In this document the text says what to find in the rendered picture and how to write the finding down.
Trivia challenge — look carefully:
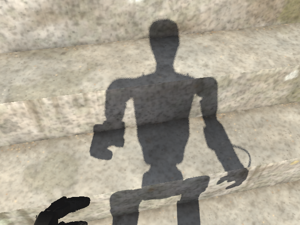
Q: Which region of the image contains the robot left hand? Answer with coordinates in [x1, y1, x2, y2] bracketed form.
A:
[34, 196, 91, 225]

